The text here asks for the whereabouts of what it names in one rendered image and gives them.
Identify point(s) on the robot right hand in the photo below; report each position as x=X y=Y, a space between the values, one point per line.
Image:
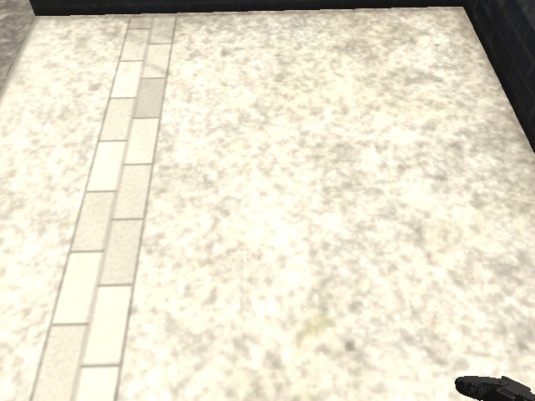
x=493 y=389

